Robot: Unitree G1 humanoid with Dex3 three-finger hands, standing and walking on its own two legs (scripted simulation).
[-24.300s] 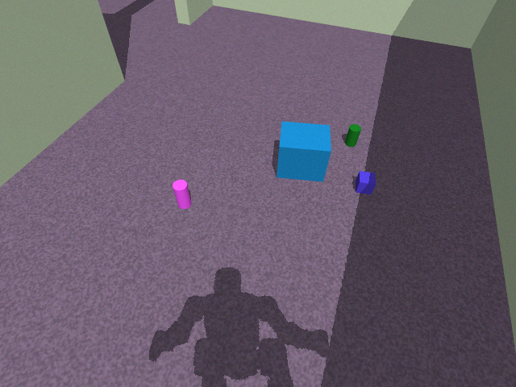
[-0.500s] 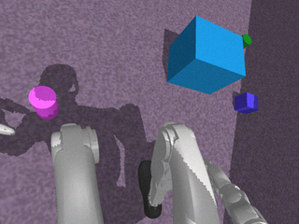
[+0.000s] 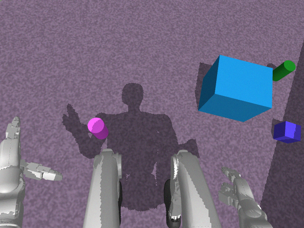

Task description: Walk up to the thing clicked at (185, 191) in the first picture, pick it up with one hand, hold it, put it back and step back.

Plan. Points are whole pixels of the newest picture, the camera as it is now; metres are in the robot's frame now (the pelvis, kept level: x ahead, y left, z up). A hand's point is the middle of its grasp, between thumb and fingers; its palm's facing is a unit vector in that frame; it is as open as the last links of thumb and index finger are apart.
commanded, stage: home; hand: left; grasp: from the side
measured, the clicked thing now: (99, 129) +0.43 +0.22 -0.43
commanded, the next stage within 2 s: none
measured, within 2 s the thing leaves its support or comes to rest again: neither
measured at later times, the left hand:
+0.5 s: hand (13, 163) +0.25 +0.22 +0.12, palm faces +0.17 -0.93 -0.34, open 17.6 cm
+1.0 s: hand (4, 180) +0.23 +0.20 +0.17, palm faces +0.16 -0.94 -0.30, open 17.6 cm
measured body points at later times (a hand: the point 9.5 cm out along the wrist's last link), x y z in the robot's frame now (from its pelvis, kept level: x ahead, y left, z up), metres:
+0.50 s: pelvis +0.07 +0.01 +0.19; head +0.12 +0.03 +0.64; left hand +0.24 +0.27 +0.14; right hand +0.24 -0.22 +0.11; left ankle +0.08 +0.13 -0.46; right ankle +0.08 -0.13 -0.46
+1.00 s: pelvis +0.08 +0.01 +0.22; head +0.10 +0.02 +0.67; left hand +0.22 +0.25 +0.19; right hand +0.26 -0.22 +0.15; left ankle +0.08 +0.13 -0.46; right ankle +0.08 -0.13 -0.46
